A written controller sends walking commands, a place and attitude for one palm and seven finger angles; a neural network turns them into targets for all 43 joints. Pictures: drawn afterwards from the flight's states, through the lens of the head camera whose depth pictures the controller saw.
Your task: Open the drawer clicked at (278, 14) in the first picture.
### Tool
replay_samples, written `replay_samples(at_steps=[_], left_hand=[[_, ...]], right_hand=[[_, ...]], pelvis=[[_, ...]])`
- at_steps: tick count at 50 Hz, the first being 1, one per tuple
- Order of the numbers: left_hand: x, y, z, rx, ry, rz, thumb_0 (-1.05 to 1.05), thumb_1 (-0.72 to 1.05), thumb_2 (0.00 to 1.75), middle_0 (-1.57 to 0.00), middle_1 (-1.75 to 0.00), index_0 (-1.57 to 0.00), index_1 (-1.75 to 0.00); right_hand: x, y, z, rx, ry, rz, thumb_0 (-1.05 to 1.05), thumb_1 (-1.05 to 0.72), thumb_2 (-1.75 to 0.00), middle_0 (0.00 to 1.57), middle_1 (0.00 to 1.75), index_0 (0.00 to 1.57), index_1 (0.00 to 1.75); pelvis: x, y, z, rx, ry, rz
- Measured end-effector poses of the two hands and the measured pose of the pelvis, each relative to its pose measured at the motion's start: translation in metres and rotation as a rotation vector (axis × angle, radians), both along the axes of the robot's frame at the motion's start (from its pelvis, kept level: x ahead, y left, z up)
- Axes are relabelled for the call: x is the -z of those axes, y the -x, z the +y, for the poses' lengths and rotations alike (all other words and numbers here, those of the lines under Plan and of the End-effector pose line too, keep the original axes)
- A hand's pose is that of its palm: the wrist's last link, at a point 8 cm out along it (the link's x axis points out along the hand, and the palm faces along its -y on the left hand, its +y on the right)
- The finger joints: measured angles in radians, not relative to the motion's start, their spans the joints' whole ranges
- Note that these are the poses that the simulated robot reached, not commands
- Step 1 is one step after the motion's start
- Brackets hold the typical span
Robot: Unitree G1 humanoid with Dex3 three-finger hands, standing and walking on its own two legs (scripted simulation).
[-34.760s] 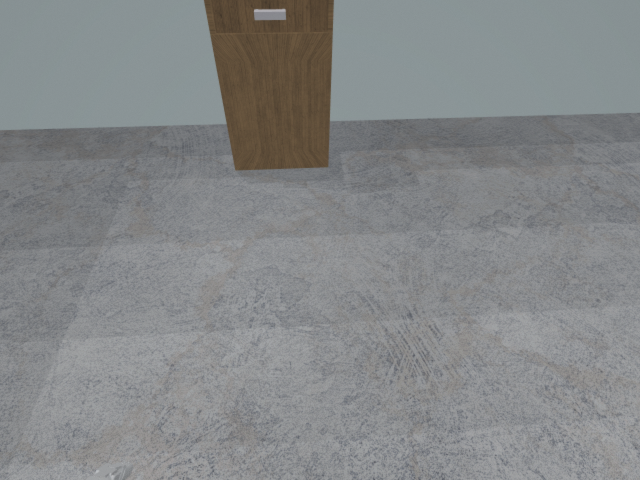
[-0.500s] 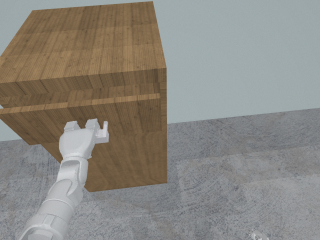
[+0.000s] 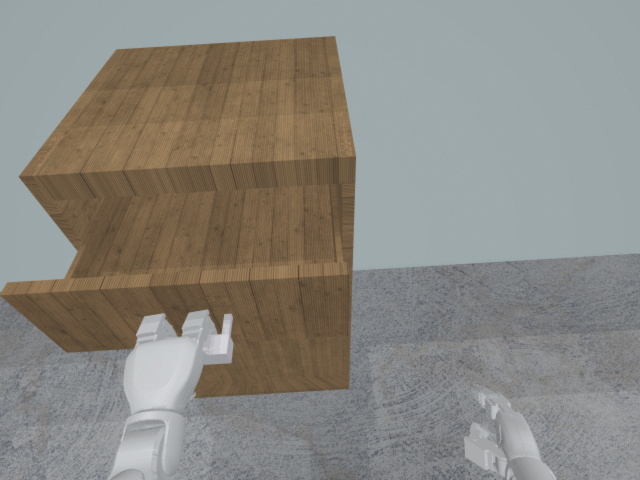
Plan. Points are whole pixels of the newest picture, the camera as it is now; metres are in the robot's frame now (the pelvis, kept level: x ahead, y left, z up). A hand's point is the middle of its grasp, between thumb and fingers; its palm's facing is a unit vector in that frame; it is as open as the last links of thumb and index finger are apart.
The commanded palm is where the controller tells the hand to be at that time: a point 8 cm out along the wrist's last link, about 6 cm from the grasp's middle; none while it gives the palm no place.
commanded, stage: pull the drawer open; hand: left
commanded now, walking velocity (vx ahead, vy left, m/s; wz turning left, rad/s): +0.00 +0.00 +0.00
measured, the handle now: (188, 336) +0.30 +0.21 +0.01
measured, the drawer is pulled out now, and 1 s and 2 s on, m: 0.17 0.30 0.29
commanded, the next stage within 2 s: open the thumb to release the handle in 0.78 s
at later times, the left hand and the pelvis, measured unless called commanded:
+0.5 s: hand out of the picture +0.13 +0.19 -0.01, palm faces -0.02 -0.13 -0.99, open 6.4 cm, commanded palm +0.08 +0.18 +0.04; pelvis -0.01 -0.02 -0.02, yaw +0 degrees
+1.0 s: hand out of the picture +0.11 +0.19 -0.01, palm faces +0.03 -0.08 -1.00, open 6.4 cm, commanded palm +0.08 +0.20 +0.04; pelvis -0.03 -0.02 -0.03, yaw +0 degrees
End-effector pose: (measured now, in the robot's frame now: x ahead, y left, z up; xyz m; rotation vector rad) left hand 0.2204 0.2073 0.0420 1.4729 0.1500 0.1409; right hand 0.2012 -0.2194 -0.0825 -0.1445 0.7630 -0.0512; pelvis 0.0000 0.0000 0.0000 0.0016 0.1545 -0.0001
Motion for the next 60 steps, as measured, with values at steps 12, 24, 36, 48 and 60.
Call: replay_samples(at_steps=[12, 24, 36, 48, 60], left_hand=[[-0.002, 0.052, -0.007, -0.017, 0.037, 0.017, 0.07, 0.64, 0.72, -0.23, -1.34, -0.39, -1.31], [-0.003, 0.104, -0.014, -0.021, 0.033, 0.026, 0.07, 0.64, 0.72, -0.24, -1.34, -0.38, -1.32], [-0.002, 0.129, -0.017, -0.011, 0.032, 0.018, 0.07, 0.63, 0.72, -0.24, -1.35, -0.37, -1.30], [0.000, 0.129, -0.014, 0.026, -0.006, -0.015, 0.04, 0.62, 0.76, -0.28, -1.35, -0.37, -1.30], [-0.003, 0.125, -0.016, -0.015, 0.013, -0.041, 0.01, 0.28, 0.64, -0.37, -1.30, -0.37, -1.28]], right_hand=[[-0.005, -0.018, 0.012, -0.100, -0.035, -0.047, 0.01, -0.90, -0.90, 0.20, 0.30, 0.21, 0.30], [0.016, 0.001, -0.003, -0.124, -0.027, -0.012, 0.01, -0.90, -0.90, 0.20, 0.30, 0.20, 0.30], [0.021, 0.018, -0.012, -0.118, -0.015, -0.032, 0.02, -0.90, -0.90, 0.20, 0.30, 0.20, 0.30], [0.026, 0.023, -0.013, -0.102, 0.016, -0.015, 0.01, -0.90, -0.90, 0.20, 0.30, 0.20, 0.30], [0.022, 0.021, -0.004, -0.090, 0.005, -0.013, 0.01, -0.90, -0.90, 0.20, 0.30, 0.20, 0.30]], pelvis=[[0.004, -0.003, -0.009, 0.000, -0.004, -0.009], [0.015, 0.006, -0.017, 0.009, -0.013, 0.009], [0.023, 0.019, -0.021, 0.015, -0.020, 0.013], [0.026, 0.024, -0.019, 0.004, -0.017, 0.015], [0.020, 0.029, -0.021, -0.006, -0.016, -0.007]])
